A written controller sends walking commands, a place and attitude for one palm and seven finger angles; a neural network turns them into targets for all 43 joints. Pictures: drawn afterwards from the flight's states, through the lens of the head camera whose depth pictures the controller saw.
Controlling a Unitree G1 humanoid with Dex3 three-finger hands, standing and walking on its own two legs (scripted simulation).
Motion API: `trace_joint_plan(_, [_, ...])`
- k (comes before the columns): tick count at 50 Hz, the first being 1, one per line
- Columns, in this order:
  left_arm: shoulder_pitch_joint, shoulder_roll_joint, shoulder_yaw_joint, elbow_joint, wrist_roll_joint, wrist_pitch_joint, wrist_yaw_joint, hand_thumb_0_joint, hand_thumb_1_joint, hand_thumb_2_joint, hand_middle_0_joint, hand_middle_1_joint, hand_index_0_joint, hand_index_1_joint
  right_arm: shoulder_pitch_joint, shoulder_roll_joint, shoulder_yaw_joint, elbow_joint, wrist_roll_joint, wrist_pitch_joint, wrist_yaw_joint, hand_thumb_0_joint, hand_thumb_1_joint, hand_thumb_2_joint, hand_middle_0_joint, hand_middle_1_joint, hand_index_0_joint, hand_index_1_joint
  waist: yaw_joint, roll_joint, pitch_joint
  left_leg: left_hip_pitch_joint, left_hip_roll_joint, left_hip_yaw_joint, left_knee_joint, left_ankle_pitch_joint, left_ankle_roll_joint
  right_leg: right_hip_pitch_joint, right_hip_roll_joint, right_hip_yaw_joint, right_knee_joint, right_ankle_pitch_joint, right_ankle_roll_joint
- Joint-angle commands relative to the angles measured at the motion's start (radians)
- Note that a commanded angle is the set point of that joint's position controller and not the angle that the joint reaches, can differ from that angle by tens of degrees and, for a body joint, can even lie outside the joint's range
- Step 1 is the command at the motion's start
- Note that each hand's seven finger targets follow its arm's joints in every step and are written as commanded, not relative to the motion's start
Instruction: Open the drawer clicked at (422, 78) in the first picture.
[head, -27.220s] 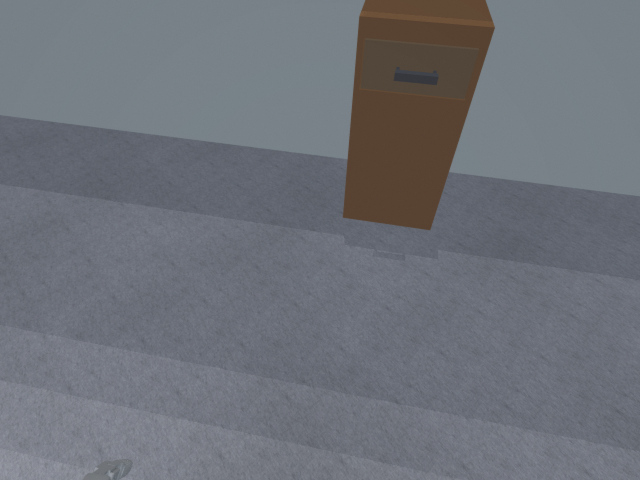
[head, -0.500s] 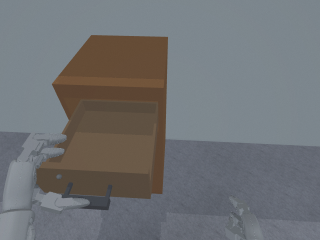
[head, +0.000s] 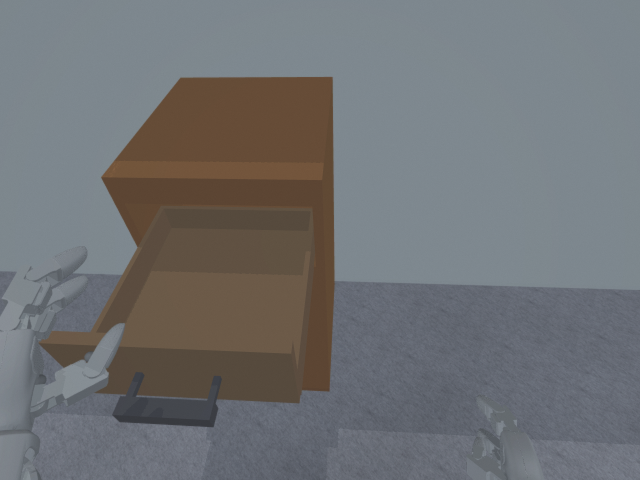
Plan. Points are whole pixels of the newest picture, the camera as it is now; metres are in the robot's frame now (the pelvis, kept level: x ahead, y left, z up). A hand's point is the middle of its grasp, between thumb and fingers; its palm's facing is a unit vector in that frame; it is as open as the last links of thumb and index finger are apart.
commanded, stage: draw the hand back to the body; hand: left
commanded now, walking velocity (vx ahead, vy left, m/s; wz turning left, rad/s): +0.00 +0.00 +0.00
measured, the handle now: (171, 396) +0.24 +0.25 -0.07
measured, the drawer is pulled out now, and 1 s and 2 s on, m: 0.30 0.30 0.30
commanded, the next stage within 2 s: step back with the hand held close in 0.28 s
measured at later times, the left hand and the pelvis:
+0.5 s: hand (84, 355) +0.18 +0.24 +0.16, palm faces +0.39 -0.81 -0.43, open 7.4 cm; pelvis -0.01 +0.00 +0.00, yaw +1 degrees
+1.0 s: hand (34, 415) +0.13 +0.26 +0.15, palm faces +0.37 -0.80 -0.47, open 7.4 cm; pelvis -0.06 +0.02 -0.01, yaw +0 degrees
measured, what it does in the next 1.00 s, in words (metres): lifts its right foot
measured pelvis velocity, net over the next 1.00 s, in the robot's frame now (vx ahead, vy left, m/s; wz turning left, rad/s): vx -0.06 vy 0.02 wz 0.00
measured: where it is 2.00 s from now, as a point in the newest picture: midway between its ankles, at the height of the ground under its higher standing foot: outside the picture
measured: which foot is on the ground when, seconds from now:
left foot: down 0.00-1.00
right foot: down 0.00-0.86, up 0.88-1.00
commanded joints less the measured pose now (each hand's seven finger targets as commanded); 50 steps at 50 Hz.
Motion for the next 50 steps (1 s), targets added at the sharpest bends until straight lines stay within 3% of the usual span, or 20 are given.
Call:
trace_joint_plan(1, [-0.070,0.146,0.103,-0.198,0.000,-0.070,0.021,0.000,0.795,0.855,-0.207,-0.367,-0.207,-0.367,-0.137,-0.084,-0.027,-0.174,0.000,-0.058,-0.005,0.000,-0.900,-0.900,0.200,0.300,0.200,0.300,-0.001,0.000,-0.028,-0.025,0.030,0.037,-0.045,0.256,0.009,0.001,-0.061,-0.003,-0.066,0.205,0.024])
trace_joint_plan(4, [-0.068,0.145,0.101,-0.192,0.001,-0.067,0.017,0.000,0.900,0.900,-0.200,-0.300,-0.200,-0.300,-0.141,-0.086,-0.029,-0.175,-0.002,-0.060,-0.006,0.000,-0.900,-0.900,0.200,0.300,0.200,0.300,0.000,-0.014,-0.038,-0.020,0.028,0.038,-0.042,0.261,0.011,0.004,-0.059,0.002,-0.073,0.213,0.024])
trace_joint_plan(13, [-0.075,0.158,0.112,-0.198,0.000,-0.067,0.020,0.000,0.900,0.900,-0.200,-0.300,-0.200,-0.300,-0.141,-0.080,-0.025,-0.178,-0.002,-0.059,-0.005,0.000,-0.900,-0.900,0.200,0.300,0.200,0.300,0.002,-0.010,-0.048,-0.015,0.029,0.038,-0.042,0.238,0.014,0.005,-0.064,0.010,-0.078,0.191,0.026])
trace_joint_plan(14, [-0.089,0.161,0.111,-0.209,0.001,-0.068,0.019,0.000,0.900,0.900,-0.200,-0.300,-0.200,-0.300,-0.140,-0.082,-0.024,-0.179,-0.003,-0.061,-0.005,0.000,-0.900,-0.900,0.200,0.300,0.200,0.300,0.001,0.017,-0.044,-0.020,0.025,0.037,-0.043,0.235,0.010,0.007,-0.063,0.010,-0.084,0.184,0.023])
trace_joint_plan(18, [-0.071,0.157,0.112,-0.193,0.002,-0.070,0.021,0.000,0.900,0.900,-0.200,-0.300,-0.200,-0.300,-0.141,-0.080,-0.024,-0.177,-0.002,-0.065,-0.004,0.000,-0.900,-0.900,0.200,0.300,0.200,0.300,0.004,-0.015,-0.044,-0.020,0.027,0.032,-0.048,0.231,0.013,0.007,-0.061,0.005,-0.080,0.172,0.024])
trace_joint_plan(19, [-0.079,0.154,0.105,-0.200,0.004,-0.069,0.019,0.000,0.900,0.900,-0.200,-0.300,-0.200,-0.300,-0.142,-0.082,-0.025,-0.179,-0.002,-0.066,-0.004,0.000,-0.900,-0.900,0.200,0.300,0.200,0.300,0.002,0.015,-0.037,-0.019,0.026,0.035,-0.048,0.233,0.010,0.003,-0.061,0.007,-0.086,0.171,0.022])
trace_joint_plan(20, [-0.185,0.268,0.232,-0.298,0.007,-0.110,0.030,0.000,0.900,0.900,-0.200,-0.300,-0.200,-0.300,-0.112,-0.117,-0.028,-0.215,0.006,-0.044,-0.003,0.000,-0.900,-0.900,0.200,0.300,0.200,0.300,-0.038,-0.021,0.076,-0.106,0.034,-0.011,-0.017,0.148,0.025,-0.116,-0.111,0.114,-0.141,0.184,0.023])
trace_joint_plan(21, [-0.111,0.198,0.181,-0.216,0.017,-0.122,0.022,0.000,0.900,0.900,-0.200,-0.300,-0.200,-0.300,-0.110,-0.105,-0.029,-0.188,-0.003,-0.030,0.001,0.000,-0.900,-0.900,0.200,0.300,0.200,0.300,-0.046,-0.074,0.052,-0.101,0.026,-0.017,0.010,0.110,0.031,-0.129,-0.130,0.116,-0.158,0.143,0.019])
trace_joint_plan(23, [-0.046,0.166,0.148,-0.186,0.025,-0.119,0.018,0.000,0.900,0.900,-0.200,-0.300,-0.200,-0.300,-0.115,-0.108,-0.036,-0.198,0.002,-0.014,0.010,0.000,-0.900,-0.900,0.200,0.300,0.200,0.300,-0.050,-0.124,0.019,-0.090,0.020,-0.013,0.047,0.112,0.032,-0.137,-0.155,0.139,-0.167,0.137,0.009])
trace_joint_plan(25, [-0.003,0.173,0.162,-0.221,0.026,-0.135,0.019,0.000,0.900,0.900,-0.200,-0.300,-0.200,-0.300,-0.119,-0.112,-0.048,-0.208,0.004,-0.008,0.010,0.000,-0.900,-0.900,0.200,0.300,0.200,0.300,-0.048,-0.068,-0.047,-0.086,0.027,-0.010,0.041,0.167,0.029,-0.099,-0.165,0.126,-0.119,0.232,0.000])
trace_joint_plan(28, [0.068,0.172,0.167,-0.256,0.022,-0.136,0.023,0.000,0.900,0.900,-0.200,-0.300,-0.200,-0.300,-0.114,-0.124,-0.058,-0.222,0.006,0.016,0.015,0.000,-0.900,-0.900,0.200,0.300,0.200,0.300,-0.048,-0.054,-0.147,-0.097,0.054,-0.015,0.020,0.315,0.028,-0.015,-0.144,0.079,-0.036,0.356,0.017])
trace_joint_plan(29, [0.082,0.181,0.174,-0.269,0.021,-0.136,0.025,0.000,0.900,0.900,-0.200,-0.300,-0.200,-0.300,-0.121,-0.126,-0.061,-0.224,0.006,0.019,0.011,0.000,-0.900,-0.900,0.200,0.300,0.200,0.300,-0.048,-0.014,-0.164,-0.102,0.061,-0.018,0.019,0.372,0.025,-0.005,-0.143,0.071,-0.015,0.397,0.017])
trace_joint_plan(34, [0.123,0.228,0.222,-0.350,0.015,-0.132,0.036,0.000,0.900,0.900,-0.200,-0.300,-0.200,-0.300,-0.120,-0.123,-0.071,-0.247,0.009,0.035,0.002,0.000,-0.900,-0.900,0.200,0.300,0.200,0.300,-0.049,-0.038,-0.232,-0.130,0.080,-0.034,0.047,0.516,0.011,0.029,-0.138,0.055,0.067,0.515,0.016])
trace_joint_plan(39, [0.165,0.231,0.234,-0.382,0.013,-0.124,0.045,0.000,0.900,0.900,-0.200,-0.300,-0.200,-0.300,-0.123,-0.121,-0.073,-0.258,0.005,0.036,-0.001,0.000,-0.900,-0.900,0.200,0.300,0.200,0.300,-0.045,0.042,-0.210,-0.182,0.120,-0.073,0.018,0.537,0.010,-0.013,-0.105,0.028,0.133,0.375,0.022])
trace_joint_plan(40, [0.165,0.216,0.222,-0.384,0.012,-0.123,0.046,0.000,0.900,0.900,-0.200,-0.300,-0.200,-0.300,-0.114,-0.117,-0.070,-0.260,0.001,0.035,0.000,0.000,-0.900,-0.900,0.200,0.300,0.200,0.300,-0.048,0.030,-0.189,-0.209,0.132,-0.093,0.003,0.535,0.010,-0.019,-0.096,0.021,0.152,0.309,0.023])
trace_joint_plan(44, [0.145,0.202,0.218,-0.395,0.025,-0.125,0.058,0.000,0.900,0.900,-0.200,-0.300,-0.200,-0.300,-0.101,-0.124,-0.068,-0.252,-0.022,0.013,-0.003,0.000,-0.900,-0.900,0.200,0.300,0.200,0.300,-0.048,0.116,-0.125,-0.333,0.206,-0.140,-0.080,0.403,0.048,-0.053,-0.056,0.018,0.261,-0.002,0.036])
trace_joint_plan(46, [0.124,0.176,0.193,-0.399,0.038,-0.127,0.077,0.000,0.900,0.900,-0.200,-0.300,-0.200,-0.300,-0.076,-0.124,-0.064,-0.241,-0.047,-0.006,-0.012,0.000,-0.900,-0.900,0.200,0.300,0.200,0.300,-0.059,0.118,-0.088,-0.412,0.238,-0.171,-0.104,0.335,0.069,-0.056,-0.039,0.019,0.333,-0.123,0.039])
trace_joint_plan(48, [0.118,0.165,0.185,-0.379,0.038,-0.125,0.088,0.000,0.900,0.900,-0.200,-0.300,-0.200,-0.300,-0.061,-0.123,-0.059,-0.223,-0.055,-0.022,-0.014,0.000,-0.900,-0.900,0.200,0.300,0.200,0.300,-0.063,0.127,-0.060,-0.436,0.247,-0.177,-0.085,0.267,0.095,-0.066,-0.042,0.029,0.316,-0.164,0.039])
trace_joint_plan(50, [0.106,0.161,0.173,-0.381,0.035,-0.124,0.096,0.000,0.900,0.900,-0.200,-0.300,-0.200,-0.300,-0.051,-0.127,-0.054,-0.206,-0.054,-0.030,-0.017,0.000,-0.900,-0.900,0.200,0.300,0.200,0.300,-0.067,0.087,-0.083,-0.350,0.218,-0.170,-0.012,0.299,0.081,-0.090,-0.051,0.035,0.178,-0.105,0.032])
